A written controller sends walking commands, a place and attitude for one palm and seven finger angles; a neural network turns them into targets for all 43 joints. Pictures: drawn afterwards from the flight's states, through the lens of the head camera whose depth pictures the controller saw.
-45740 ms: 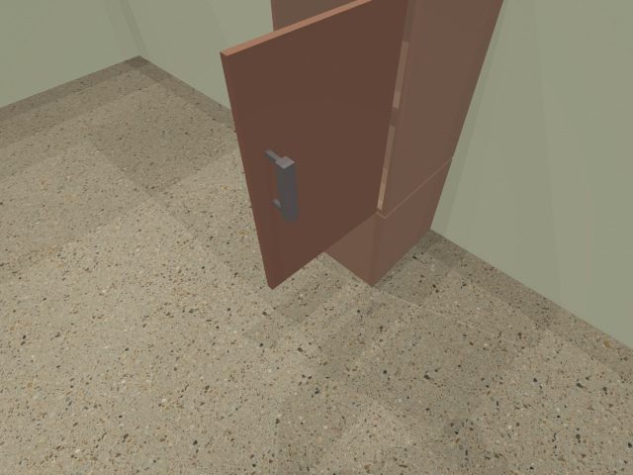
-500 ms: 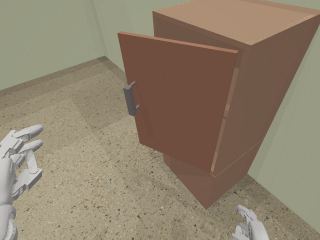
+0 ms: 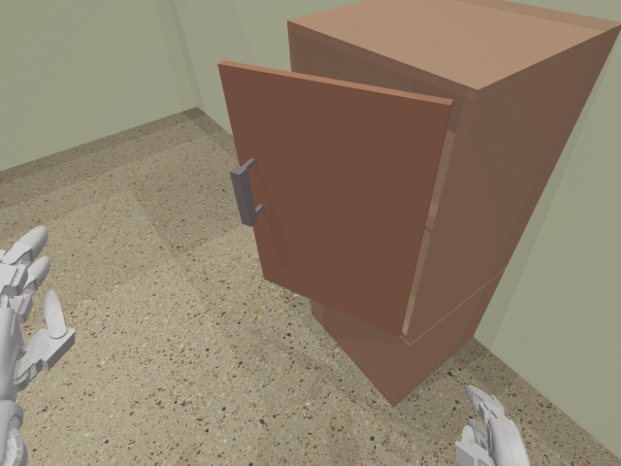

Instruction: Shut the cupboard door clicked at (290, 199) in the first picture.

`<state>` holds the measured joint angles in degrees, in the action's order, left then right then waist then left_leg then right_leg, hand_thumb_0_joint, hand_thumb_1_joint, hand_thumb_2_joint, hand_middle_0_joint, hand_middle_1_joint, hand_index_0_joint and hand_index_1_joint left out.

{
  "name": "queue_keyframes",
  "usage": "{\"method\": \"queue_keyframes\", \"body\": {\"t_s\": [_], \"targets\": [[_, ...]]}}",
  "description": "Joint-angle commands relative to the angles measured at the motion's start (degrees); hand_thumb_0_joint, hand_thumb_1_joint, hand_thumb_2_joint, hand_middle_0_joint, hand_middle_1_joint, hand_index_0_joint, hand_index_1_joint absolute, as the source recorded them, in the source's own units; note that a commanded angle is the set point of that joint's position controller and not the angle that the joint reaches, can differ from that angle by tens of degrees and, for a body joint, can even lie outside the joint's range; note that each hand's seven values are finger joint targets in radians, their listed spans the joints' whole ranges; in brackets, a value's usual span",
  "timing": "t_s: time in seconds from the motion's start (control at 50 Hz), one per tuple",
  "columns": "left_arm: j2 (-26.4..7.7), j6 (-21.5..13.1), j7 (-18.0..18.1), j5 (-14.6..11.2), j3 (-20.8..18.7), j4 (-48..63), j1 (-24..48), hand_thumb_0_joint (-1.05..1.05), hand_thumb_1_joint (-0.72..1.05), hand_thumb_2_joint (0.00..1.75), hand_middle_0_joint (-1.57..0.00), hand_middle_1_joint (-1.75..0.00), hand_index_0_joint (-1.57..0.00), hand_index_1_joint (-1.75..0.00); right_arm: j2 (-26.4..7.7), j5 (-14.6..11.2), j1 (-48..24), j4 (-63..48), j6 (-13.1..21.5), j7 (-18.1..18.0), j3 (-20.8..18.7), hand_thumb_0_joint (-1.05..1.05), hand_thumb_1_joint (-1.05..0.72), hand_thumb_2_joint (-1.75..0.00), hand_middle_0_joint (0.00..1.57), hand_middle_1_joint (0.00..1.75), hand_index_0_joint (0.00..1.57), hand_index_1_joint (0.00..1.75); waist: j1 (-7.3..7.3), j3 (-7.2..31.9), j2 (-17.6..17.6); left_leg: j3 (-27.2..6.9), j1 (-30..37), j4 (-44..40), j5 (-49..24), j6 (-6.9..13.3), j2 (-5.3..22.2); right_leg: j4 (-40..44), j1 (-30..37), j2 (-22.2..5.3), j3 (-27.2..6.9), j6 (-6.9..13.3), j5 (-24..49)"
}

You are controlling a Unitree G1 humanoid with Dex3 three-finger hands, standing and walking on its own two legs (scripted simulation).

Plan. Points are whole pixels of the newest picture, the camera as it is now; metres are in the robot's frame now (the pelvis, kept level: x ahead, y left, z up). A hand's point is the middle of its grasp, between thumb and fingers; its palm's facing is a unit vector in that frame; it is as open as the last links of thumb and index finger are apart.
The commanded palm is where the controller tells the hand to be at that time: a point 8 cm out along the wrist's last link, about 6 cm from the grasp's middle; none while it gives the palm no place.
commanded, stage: step back with the hand held close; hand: left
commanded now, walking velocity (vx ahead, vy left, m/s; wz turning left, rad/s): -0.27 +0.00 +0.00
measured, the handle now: (250, 191) +0.63 +0.21 +0.00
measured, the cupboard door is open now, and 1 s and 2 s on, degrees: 25 25 25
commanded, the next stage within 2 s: stop stepping back and stand still in 1.22 s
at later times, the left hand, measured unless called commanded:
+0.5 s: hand (15, 363) +0.16 +0.30 +0.16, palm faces +0.37 -0.79 -0.49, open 7.4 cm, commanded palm +0.09 +0.34 +0.18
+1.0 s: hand out of the picture +0.07 +0.32 +0.17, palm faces +0.47 -0.77 -0.42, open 7.4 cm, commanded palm -0.02 +0.35 +0.18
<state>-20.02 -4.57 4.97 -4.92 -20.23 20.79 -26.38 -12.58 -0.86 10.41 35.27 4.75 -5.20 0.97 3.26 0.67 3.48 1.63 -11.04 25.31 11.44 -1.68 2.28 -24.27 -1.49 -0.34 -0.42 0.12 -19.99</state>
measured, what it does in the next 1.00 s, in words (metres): shifts its weight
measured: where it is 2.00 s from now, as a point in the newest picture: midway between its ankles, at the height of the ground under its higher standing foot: outside the picture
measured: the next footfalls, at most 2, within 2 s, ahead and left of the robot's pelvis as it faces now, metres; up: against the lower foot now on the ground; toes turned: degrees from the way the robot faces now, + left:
left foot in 1.24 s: -0.15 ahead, +0.17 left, +0.00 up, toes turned +1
right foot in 1.52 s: -0.28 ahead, -0.04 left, +0.00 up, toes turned +0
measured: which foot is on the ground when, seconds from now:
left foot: down 0.00-1.00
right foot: down 0.00-1.00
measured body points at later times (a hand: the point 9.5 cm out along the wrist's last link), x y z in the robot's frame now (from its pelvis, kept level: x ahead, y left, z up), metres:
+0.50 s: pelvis -0.05 +0.04 -0.01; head -0.04 +0.03 +0.44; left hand +0.13 +0.34 +0.18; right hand +0.12 -0.21 -0.09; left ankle +0.03 +0.14 -0.74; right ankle -0.07 -0.11 -0.74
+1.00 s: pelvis -0.14 +0.04 -0.02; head -0.13 +0.06 +0.43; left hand +0.04 +0.36 +0.19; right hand +0.03 -0.19 -0.09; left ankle +0.02 +0.15 -0.74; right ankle -0.11 -0.10 -0.73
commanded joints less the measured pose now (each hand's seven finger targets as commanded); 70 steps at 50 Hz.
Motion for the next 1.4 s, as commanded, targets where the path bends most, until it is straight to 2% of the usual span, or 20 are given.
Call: {"method": "queue_keyframes", "body": {"t_s": [0.0,0.08,0.28,0.44,0.54,0.64,0.74,0.78,0.84,0.9,0.94,1.0,1.06,1.08,1.14,1.18,1.22,1.26,1.32,1.38], "targets": [[-17.01,-5.61,1.66,0.77,-11.33,14.73,9.58,0.00,0.90,0.90,-0.20,-0.30,-0.20,-0.30,-6.85,-0.11,-6.94,-9.96,1.10,0.04,-2.28,0.00,-0.90,-0.90,0.20,0.30,0.20,0.30,-2.05,1.44,-0.77,2.20,6.30,3.48,-10.56,4.34,-0.15,6.74,-14.05,-3.58,-0.36,-1.23,25.65],[-14.27,-6.97,1.48,1.00,-9.42,11.04,2.18,0.00,0.90,0.90,-0.20,-0.30,-0.20,-0.30,-6.38,-0.02,-6.74,-9.64,-1.44,-0.02,-2.97,0.00,-0.90,-0.90,0.20,0.30,0.20,0.30,-2.43,6.75,-3.06,2.12,4.67,5.78,-16.81,4.07,-0.22,2.01,-10.36,-5.55,0.08,-1.47,39.40],[-16.18,-6.35,2.78,-0.01,-11.72,14.70,-3.70,0.00,0.90,0.90,-0.20,-0.30,-0.20,-0.30,-7.10,-0.54,-6.17,-12.83,-4.90,-0.49,-3.53,0.00,-0.90,-0.90,0.20,0.30,0.20,0.30,-2.48,11.24,-1.28,0.12,3.97,2.80,-26.25,3.45,2.61,-2.86,-10.11,-2.43,1.37,-1.30,30.38],[-17.58,-8.39,4.10,0.29,-12.97,16.72,-3.01,0.00,0.90,0.90,-0.20,-0.30,-0.20,-0.30,-8.19,-0.16,-6.15,-12.43,-3.09,-0.78,-3.62,0.00,-0.90,-0.90,0.20,0.30,0.20,0.30,-2.93,6.26,2.64,-3.01,-6.43,-4.01,1.96,3.79,3.55,-0.76,-11.69,-0.56,0.48,-1.00,8.95],[-16.91,-10.97,4.63,1.65,-14.42,16.92,-2.93,0.00,0.90,0.90,-0.20,-0.30,-0.20,-0.30,-8.95,0.22,-5.63,-11.94,-0.54,-0.85,-3.60,0.00,-0.90,-0.90,0.20,0.30,0.20,0.30,-2.70,4.46,8.45,-8.82,-21.94,-12.18,23.44,6.11,6.39,-7.46,-2.29,3.07,1.68,-1.46,3.80],[-15.99,-12.16,4.63,1.80,-13.95,17.40,-2.92,0.00,0.90,0.90,-0.20,-0.30,-0.20,-0.30,-8.58,0.45,-4.02,-11.05,1.53,-0.32,-3.89,0.00,-0.90,-0.90,0.20,0.30,0.20,0.30,-2.96,4.62,5.39,-6.68,-22.27,-7.13,24.86,5.20,4.54,-4.93,-5.87,1.93,-0.81,-0.02,-1.79],[-15.75,-12.36,5.78,1.36,-10.99,18.70,1.27,0.00,0.90,0.90,-0.20,-0.30,-0.20,-0.30,-7.02,1.23,-2.30,-7.69,2.37,-0.05,-3.75,0.00,-0.90,-0.90,0.20,0.30,0.20,0.30,-4.15,3.48,-5.83,-0.46,-3.25,10.30,10.36,1.43,-1.04,7.99,-28.83,-7.32,-9.94,3.96,-9.83],[-14.64,-12.08,6.19,1.63,-9.35,17.28,3.17,0.00,0.90,0.90,-0.20,-0.30,-0.20,-0.30,-6.30,1.32,-2.45,-7.12,2.45,-0.34,-3.14,0.00,-0.90,-0.90,0.20,0.30,0.20,0.30,-4.43,2.74,-7.07,-1.02,-2.86,9.58,7.85,1.66,-0.63,6.22,-29.44,-7.18,-7.93,3.17,-6.14],[-16.28,-12.86,6.30,1.66,-10.49,17.41,5.65,0.00,0.90,0.90,-0.20,-0.30,-0.20,-0.30,-7.32,1.03,-3.83,-7.47,2.92,-1.06,-3.43,0.00,-0.90,-0.90,0.20,0.30,0.20,0.30,-4.42,0.13,-0.50,-5.77,-7.37,0.58,14.85,2.65,2.30,2.93,-27.87,-2.24,-3.82,0.92,-11.21],[-15.18,-14.21,5.71,2.05,-12.41,17.80,3.54,0.00,0.90,0.90,-0.20,-0.30,-0.20,-0.30,-8.40,0.63,-5.38,-8.80,3.88,-0.92,-3.53,0.00,-0.90,-0.90,0.20,0.30,0.20,0.30,-3.16,2.56,11.37,-15.77,-26.92,-16.01,33.23,6.56,10.42,-16.43,-7.34,5.56,1.74,-0.84,-5.60],[-18.32,-15.37,4.90,1.76,-15.98,19.96,1.81,0.00,0.90,0.90,-0.20,-0.30,-0.20,-0.30,-7.87,1.28,-5.49,-8.93,4.33,-0.28,-4.39,0.00,-0.90,-0.90,0.20,0.30,0.20,0.30,-2.44,6.60,12.58,-15.77,-26.25,-15.57,29.01,6.78,11.60,-19.53,-4.36,6.18,2.01,-0.22,-3.23],[-17.21,-15.37,4.20,0.18,-15.78,21.00,-5.63,0.00,0.90,0.90,-0.20,-0.30,-0.20,-0.30,-6.41,0.90,-4.91,-9.39,4.43,1.26,-4.20,0.00,-0.90,-0.90,0.20,0.30,0.20,0.30,-2.66,8.05,8.89,-7.29,-20.11,-6.21,20.60,4.10,7.40,-8.47,-9.00,2.08,-1.25,2.54,-6.66],[-16.61,-13.32,5.32,0.23,-13.31,18.65,-7.12,0.00,0.90,0.90,-0.20,-0.30,-0.20,-0.30,-4.98,0.62,-2.39,-7.02,2.81,2.26,-4.59,0.00,-0.90,-0.90,0.20,0.30,0.20,0.30,-3.18,7.26,-11.87,0.53,-7.50,23.55,12.56,-1.63,-2.14,11.43,-29.10,-16.96,-23.91,10.04,-12.99],[-16.13,-11.81,5.92,0.79,-12.60,18.24,-5.39,0.00,0.90,0.90,-0.20,-0.30,-0.20,-0.30,-5.21,0.80,-3.75,-6.91,1.65,2.36,-4.80,0.00,-0.90,-0.90,0.20,0.30,0.20,0.30,-2.50,4.58,-13.93,-1.66,-11.04,31.91,14.10,-1.13,-1.56,11.97,-30.27,-19.56,-24.65,11.60,-8.20],[-16.32,-10.80,6.06,2.24,-11.31,19.20,2.54,0.00,0.90,0.90,-0.20,-0.30,-0.20,-0.30,-3.84,1.58,-5.09,-6.84,0.77,0.74,-2.72,0.00,-0.90,-0.90,0.20,0.30,0.20,0.30,-3.87,0.49,-13.64,-2.24,-12.29,19.54,12.21,-0.13,-0.10,2.70,-24.18,-13.38,-13.68,7.51,21.31],[-15.86,-10.73,6.08,2.47,-10.67,17.11,3.84,0.00,0.90,0.90,-0.20,-0.30,-0.20,-0.30,-5.18,1.08,-3.81,-5.78,0.80,-0.76,-2.94,0.00,-0.90,-0.90,0.20,0.30,0.20,0.30,-4.70,1.62,-7.83,-0.11,-5.45,1.08,0.16,0.91,-0.57,-5.64,-22.65,-7.20,-8.15,2.48,26.33],[-16.63,-12.41,5.85,2.29,-12.16,21.07,5.66,0.00,0.90,0.90,-0.20,-0.30,-0.20,-0.30,-7.26,0.76,-4.36,-7.39,2.10,-1.08,-4.28,0.00,-0.90,-0.90,0.20,0.30,0.20,0.30,-2.98,7.52,7.34,-11.16,-7.71,-4.77,-14.54,6.65,13.91,-16.53,-17.28,1.78,-2.62,-1.84,8.80],[-16.08,-13.90,5.05,2.02,-13.90,20.82,1.94,0.00,0.90,0.90,-0.20,-0.30,-0.20,-0.30,-7.75,1.45,-4.15,-7.90,4.25,-0.26,-4.85,0.00,-0.90,-0.90,0.20,0.30,0.20,0.30,-3.36,10.39,14.45,-18.23,-17.50,-14.04,9.74,9.78,19.76,-32.40,-11.55,5.04,-1.96,-1.95,-8.40],[-13.30,-13.22,4.59,1.27,-11.54,26.32,0.55,0.00,0.90,0.90,-0.20,-0.30,-0.20,-0.30,-7.16,1.56,-3.51,-7.49,5.04,1.57,-5.19,0.00,-0.90,-0.90,0.20,0.30,0.20,0.30,-3.05,9.83,9.63,-12.38,-10.86,-9.13,5.10,9.46,16.85,-30.84,-16.97,3.25,-1.35,-1.14,-8.08],[-12.71,-12.18,4.57,0.48,-10.89,27.34,-3.17,0.00,0.90,0.90,-0.20,-0.30,-0.20,-0.30,-6.50,1.17,-2.65,-8.81,5.51,2.50,-4.04,0.00,-0.90,-0.90,0.20,0.30,0.20,0.30,-3.51,8.63,12.98,-10.50,-9.71,-13.77,19.94,5.65,12.85,-17.29,-12.90,4.66,4.01,-0.41,-9.25]]}}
